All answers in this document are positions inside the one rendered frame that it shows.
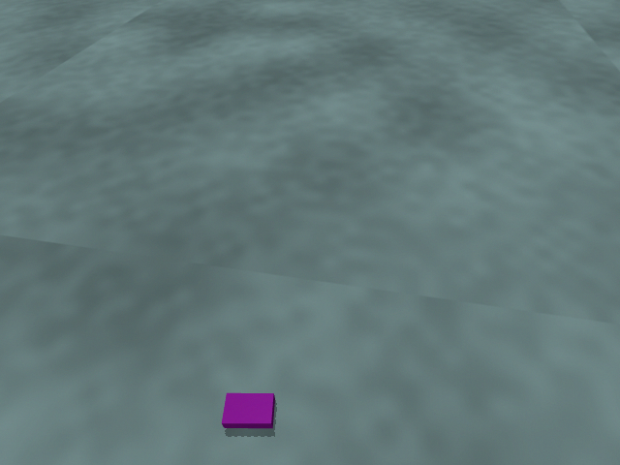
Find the small box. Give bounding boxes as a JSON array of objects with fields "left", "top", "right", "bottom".
[{"left": 222, "top": 393, "right": 275, "bottom": 428}]

